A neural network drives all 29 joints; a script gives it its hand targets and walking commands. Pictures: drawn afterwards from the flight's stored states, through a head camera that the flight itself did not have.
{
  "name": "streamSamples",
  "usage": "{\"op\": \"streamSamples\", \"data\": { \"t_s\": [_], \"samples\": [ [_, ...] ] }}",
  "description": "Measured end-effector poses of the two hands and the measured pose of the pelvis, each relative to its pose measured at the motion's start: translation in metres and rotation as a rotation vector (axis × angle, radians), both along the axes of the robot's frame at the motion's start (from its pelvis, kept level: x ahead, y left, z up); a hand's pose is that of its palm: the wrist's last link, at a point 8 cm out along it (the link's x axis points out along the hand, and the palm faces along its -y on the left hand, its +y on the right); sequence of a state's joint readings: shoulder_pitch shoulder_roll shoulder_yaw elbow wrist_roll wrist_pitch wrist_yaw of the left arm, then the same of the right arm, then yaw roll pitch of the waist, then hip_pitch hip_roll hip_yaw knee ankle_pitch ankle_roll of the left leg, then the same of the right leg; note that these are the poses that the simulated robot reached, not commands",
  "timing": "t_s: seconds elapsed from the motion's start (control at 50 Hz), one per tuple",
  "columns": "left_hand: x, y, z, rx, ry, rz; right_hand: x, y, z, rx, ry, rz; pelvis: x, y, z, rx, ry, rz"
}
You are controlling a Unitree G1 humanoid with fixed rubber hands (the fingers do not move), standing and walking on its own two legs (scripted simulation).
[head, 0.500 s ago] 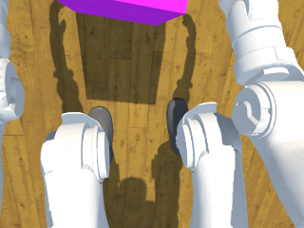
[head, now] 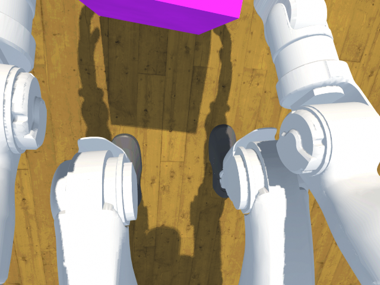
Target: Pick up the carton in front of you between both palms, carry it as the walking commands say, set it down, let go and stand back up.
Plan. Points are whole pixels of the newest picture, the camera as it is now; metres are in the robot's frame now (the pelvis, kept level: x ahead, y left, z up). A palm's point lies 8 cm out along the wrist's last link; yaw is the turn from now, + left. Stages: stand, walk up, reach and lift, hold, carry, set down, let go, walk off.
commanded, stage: reach and lift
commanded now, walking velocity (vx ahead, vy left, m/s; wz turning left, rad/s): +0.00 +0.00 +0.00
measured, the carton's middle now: out of the picture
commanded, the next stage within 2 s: none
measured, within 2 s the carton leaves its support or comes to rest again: leaves its support in 0.34 s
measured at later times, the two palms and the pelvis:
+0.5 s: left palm out of the picture +0.57 +0.20 -0.11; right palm out of the picture +0.55 -0.10 -0.11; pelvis +0.01 +0.00 +0.01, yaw +2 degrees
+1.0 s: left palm out of the picture +0.51 +0.19 +0.06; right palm out of the picture +0.51 -0.11 +0.06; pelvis +0.00 -0.02 +0.12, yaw +4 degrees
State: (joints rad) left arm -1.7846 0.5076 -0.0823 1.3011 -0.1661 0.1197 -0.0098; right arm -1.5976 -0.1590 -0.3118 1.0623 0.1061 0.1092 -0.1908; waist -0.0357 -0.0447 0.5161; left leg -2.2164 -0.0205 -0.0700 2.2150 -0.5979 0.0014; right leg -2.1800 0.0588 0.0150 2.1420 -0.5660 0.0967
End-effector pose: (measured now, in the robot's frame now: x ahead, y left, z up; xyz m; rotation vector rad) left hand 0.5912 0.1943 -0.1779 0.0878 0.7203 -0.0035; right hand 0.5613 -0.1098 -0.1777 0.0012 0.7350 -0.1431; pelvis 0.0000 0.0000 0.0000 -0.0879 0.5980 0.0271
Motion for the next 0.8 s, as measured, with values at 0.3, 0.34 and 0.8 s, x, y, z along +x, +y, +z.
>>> {"op": "streamSamples", "data": {
  "t_s": [0.3, 0.34, 0.8],
  "samples": [
    [-0.005, -0.001, -0.001, -0.028, 0.016, -0.014, 0.010, -0.005, 0.006, 0.007, 0.022, -0.031, 0.012, 0.004, -0.009, 0.006, 0.029, -0.008],
    [-0.009, 0.000, 0.001, -0.018, 0.016, -0.003, 0.009, -0.002, 0.011, 0.006, 0.019, -0.038, 0.013, 0.003, -0.008, 0.007, 0.039, -0.006],
    [-0.070, 0.000, 0.194, -0.009, -0.010, 0.123, -0.047, 0.005, 0.191, 0.019, -0.026, -0.033, -0.006, -0.014, 0.087, 0.020, 0.163, 0.048]
  ]
}}
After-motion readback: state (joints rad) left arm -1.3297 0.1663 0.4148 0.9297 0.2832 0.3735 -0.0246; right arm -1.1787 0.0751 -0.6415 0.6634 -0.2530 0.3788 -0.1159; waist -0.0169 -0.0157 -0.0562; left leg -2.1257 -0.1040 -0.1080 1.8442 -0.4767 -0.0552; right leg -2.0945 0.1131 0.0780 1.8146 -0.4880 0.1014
